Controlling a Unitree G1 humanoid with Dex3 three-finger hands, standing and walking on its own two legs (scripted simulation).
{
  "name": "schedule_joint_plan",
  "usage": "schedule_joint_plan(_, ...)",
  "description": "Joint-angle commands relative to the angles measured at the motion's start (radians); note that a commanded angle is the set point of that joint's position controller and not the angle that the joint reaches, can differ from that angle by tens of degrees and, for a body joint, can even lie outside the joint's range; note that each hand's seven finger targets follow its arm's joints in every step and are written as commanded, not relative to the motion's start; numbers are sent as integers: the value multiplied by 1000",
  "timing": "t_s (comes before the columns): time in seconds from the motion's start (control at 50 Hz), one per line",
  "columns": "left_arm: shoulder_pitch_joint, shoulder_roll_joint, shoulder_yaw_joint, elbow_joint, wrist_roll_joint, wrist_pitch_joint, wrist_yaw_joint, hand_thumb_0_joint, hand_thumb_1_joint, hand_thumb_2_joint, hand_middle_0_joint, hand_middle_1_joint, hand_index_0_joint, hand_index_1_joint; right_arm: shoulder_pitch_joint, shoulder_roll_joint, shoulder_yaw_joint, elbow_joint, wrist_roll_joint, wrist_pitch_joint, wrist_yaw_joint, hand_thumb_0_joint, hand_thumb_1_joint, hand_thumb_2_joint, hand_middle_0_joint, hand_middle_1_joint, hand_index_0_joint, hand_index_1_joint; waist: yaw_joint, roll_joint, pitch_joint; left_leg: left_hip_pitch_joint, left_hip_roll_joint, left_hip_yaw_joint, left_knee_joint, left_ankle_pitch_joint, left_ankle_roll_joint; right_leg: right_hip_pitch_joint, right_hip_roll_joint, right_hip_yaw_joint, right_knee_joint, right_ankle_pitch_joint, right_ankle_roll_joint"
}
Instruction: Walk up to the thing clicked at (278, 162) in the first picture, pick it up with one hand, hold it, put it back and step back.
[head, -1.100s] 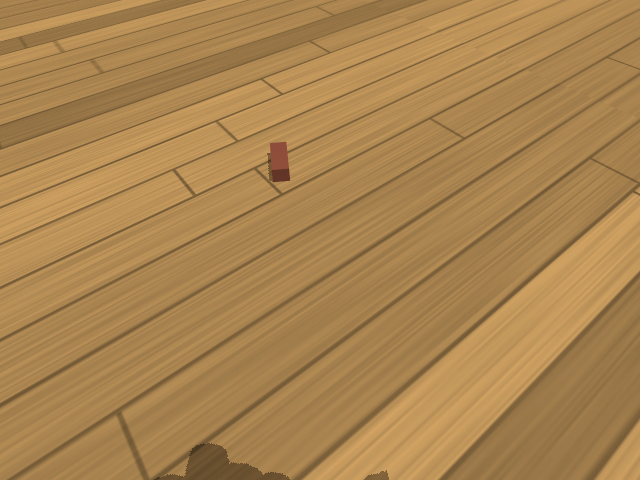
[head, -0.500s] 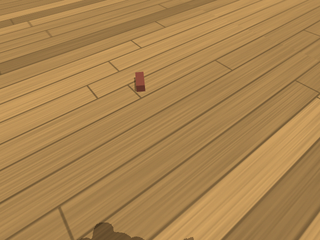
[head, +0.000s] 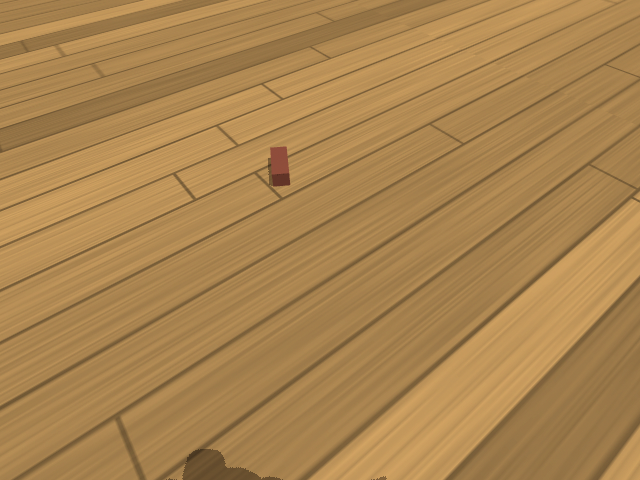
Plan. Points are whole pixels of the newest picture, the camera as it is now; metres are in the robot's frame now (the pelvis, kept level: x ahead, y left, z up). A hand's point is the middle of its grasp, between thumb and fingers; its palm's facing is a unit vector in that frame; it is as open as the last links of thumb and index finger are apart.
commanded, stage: stand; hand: left
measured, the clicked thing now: (280, 166) +1.60 +0.21 -0.75
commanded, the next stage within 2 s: walk up in 0.02 s
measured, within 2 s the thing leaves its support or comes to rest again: neither
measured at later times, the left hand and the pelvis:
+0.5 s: hand (134, 429) +0.22 +0.29 -0.12, palm faces -0.25 -0.78 -0.57, open 7.3 cm; pelvis +0.12 -0.01 -0.02, yaw -20 degrees
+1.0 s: hand (215, 206) +0.70 +0.25 -0.14, palm faces -0.61 -0.58 -0.54, open 7.3 cm; pelvis +0.41 +0.07 -0.02, yaw -37 degrees
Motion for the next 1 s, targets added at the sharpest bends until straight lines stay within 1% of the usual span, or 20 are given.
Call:
schedule_joint_plan(0.0, 131, 375, 104, -96, -1, -25, 3, 0, 900, 900, -200, -300, -200, -300, -75, -384, -142, -195, -43, -38, 47, 0, -900, -900, 200, 300, 200, 300, -17, 120, -73, 87, 82, 4, 172, -389, 76, -207, -140, 241, 30, -296, -100)
schedule_joint_plan(0.02, 128, 359, 101, -94, 1, -27, -2, 0, 900, 900, -200, -300, -200, -300, -74, -347, -137, -210, -53, -29, 70, 0, -900, -900, 200, 300, 200, 300, -32, 90, -17, 27, 77, -34, 215, -548, 106, -341, -154, 300, -6, -502, -107)
schedule_joint_plan(0.06, -25, 336, 111, -168, 11, -35, -1, 0, 900, 900, -200, -300, -200, -300, 9, -293, -140, -239, -42, -15, 97, 0, -900, -900, 200, 300, 200, 300, -118, -6, 50, 51, 88, -102, 152, -500, 137, -536, -142, 318, 12, -482, -85)
schedule_joint_plan(0.1, -130, 263, 95, -227, 5, -42, 4, 0, 900, 900, -200, -300, -200, -300, 127, -360, -186, -235, -47, -16, 95, 0, -900, -900, 200, 300, 200, 300, -213, 241, -11, 369, 327, -285, -149, -454, 207, -801, 18, -59, 370, -238, 11)
schedule_joint_plan(0.12, -83, 275, 100, -237, 5, -43, 11, 0, 900, 900, -200, -300, -200, -300, 61, -366, -188, -266, -42, -19, 94, 0, -900, -900, 200, 300, 200, 300, -164, 226, -44, 282, 435, -345, -159, -409, 260, -746, -69, -52, 536, -322, -23)
schedule_joint_plan(0.18, 54, 299, 104, -199, -11, -35, -24, 0, 900, 900, -200, -300, -200, -300, -81, -331, -167, -337, -43, -28, 104, 0, -900, -900, 200, 300, 200, 300, -45, 115, -18, 63, 385, -201, -167, -454, 240, -506, -166, -25, 541, -283, -25)
schedule_joint_plan(0.24, 194, 319, 123, -162, -15, -43, -33, 0, 900, 900, -200, -300, -200, -300, -163, -331, -169, -383, -62, -25, 120, 0, -900, -900, 200, 300, 200, 300, 20, 119, -2, -92, 250, 54, -38, -401, 164, -259, -148, -122, 424, -138, -24)
schedule_joint_plan(0.28, 459, 358, 150, -91, -14, -56, -12, 0, 900, 900, -200, -300, -200, -300, -203, -309, -163, -413, -80, -8, 123, 0, -900, -900, 200, 300, 200, 300, 145, -92, -72, -391, 120, 196, 373, -372, 112, 167, -101, -109, 258, -132, -52)
schedule_joint_plan(0.32, 621, 442, 179, -89, 7, -55, 32, 0, 900, 900, -200, -300, -200, -300, -226, -199, -115, -476, -71, -1, 135, 0, -900, -900, 200, 300, 200, 300, 207, -383, -22, -833, -30, 67, 898, -510, 22, 306, -299, 453, -21, -639, -154)
schedule_joint_plan(0.34, 480, 462, 163, -178, 1, -65, 46, 0, 900, 900, -200, -300, -200, -300, -203, -255, -127, -506, -50, -7, 145, 0, -900, -900, 200, 300, 200, 300, 119, -249, -48, -841, -8, -148, 936, -425, 7, 223, -451, 897, -225, -773, -269)
schedule_joint_plan(0.38, 255, 470, 156, -254, -10, -82, 68, 0, 900, 900, -200, -300, -200, -300, -199, -347, -148, -464, -42, -6, 145, 0, -900, -900, 200, 300, 200, 300, 18, -25, 31, -820, 123, -218, 912, -281, -4, 115, -446, 737, -190, -705, -272)
schedule_joint_plan(0.48, 217, 425, 143, -277, -17, -119, 67, 0, 900, 900, -200, -300, -200, -300, -52, -332, -148, -434, -51, 25, 162, 0, -900, -900, 200, 300, 200, 300, -41, -82, 59, -571, 100, -101, 717, -49, -18, -179, -234, 305, -130, -374, -157)
schedule_joint_plan(0.62, 263, 464, 156, -290, 2, -124, 81, 0, 900, 900, -200, -300, -200, -300, -132, -319, -155, -498, -47, 37, 182, 0, -900, -900, 200, 300, 200, 300, -19, -110, 49, -455, 110, -65, 512, 24, -34, -237, -173, 164, -32, -176, -145)
schedule_joint_plan(0.7, 139, 465, 150, -325, 15, -100, 92, 0, 900, 900, -200, -300, -200, -300, 109, -331, -193, -449, -40, 37, 162, 0, -900, -900, 200, 300, 200, 300, -178, -117, -70, -47, 65, 12, 391, -64, 4, -346, -206, 128, 260, 96, -118)
schedule_joint_plan(0.72, 153, 400, 126, -338, 23, -93, 95, 0, 900, 900, -200, -300, -200, -300, 287, -381, -222, -400, -47, 30, 141, 0, -900, -900, 200, 300, 200, 300, -266, 71, -148, 182, 32, -28, 309, -169, 22, -456, -126, 62, 631, 104, -79)
schedule_joint_plan(0.74, 203, 256, 82, -349, 21, -89, 101, 0, 900, 900, -200, -300, -200, -300, 377, -452, -239, -390, -60, 19, 117, 0, -900, -900, 200, 300, 200, 300, -279, 422, -159, 259, 246, -344, 136, -369, 35, -677, 2, 19, 946, -433, -57)
schedule_joint_plan(0.76, 288, 280, 77, -343, -5, -87, 113, 0, 900, 900, -200, -300, -200, -300, 212, -527, -243, -429, -23, 7, 98, 0, -900, -900, 200, 300, 200, 300, -153, 485, -152, 154, 375, -741, -127, -461, 101, -770, 61, 54, 1086, -441, -93)
schedule_joint_plan(0.8, 266, 372, 95, -274, -19, -80, 104, 0, 900, 900, -200, -300, -200, -300, 29, -418, -220, -489, -12, 6, 87, 0, -900, -900, 200, 300, 200, 300, -78, 187, -64, -99, 340, -529, -99, -518, 95, -655, -90, 91, 1047, -206, -92)
schedule_joint_plan(0.86, 329, 423, 126, -207, -29, -61, 86, 0, 900, 900, -200, -300, -200, -300, 40, -335, -187, -481, -36, -1, 85, 0, -900, -900, 200, 300, 200, 300, -53, 245, -87, -122, 234, -259, 11, -312, 143, -553, -132, 11, 856, -161, -48)
schedule_joint_plan(0.98, 186, 362, 120, -274, -18, -57, 77, 0, 900, 900, -200, -300, -200, -300, 125, -308, -171, -500, -57, -2, 80, 0, -900, -900, 200, 300, 200, 300, -113, 146, -42, -50, 277, -126, 33, 52, 182, -523, -119, -80, 562, -147, -28)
